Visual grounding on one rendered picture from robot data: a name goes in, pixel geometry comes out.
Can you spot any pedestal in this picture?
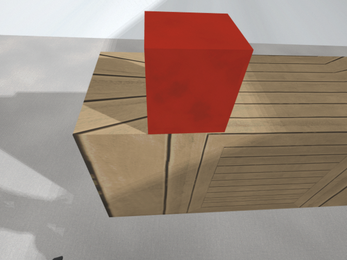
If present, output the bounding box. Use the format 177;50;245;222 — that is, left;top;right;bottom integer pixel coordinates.
73;51;347;217

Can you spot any carton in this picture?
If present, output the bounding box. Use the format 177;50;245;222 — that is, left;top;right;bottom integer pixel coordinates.
144;11;254;134

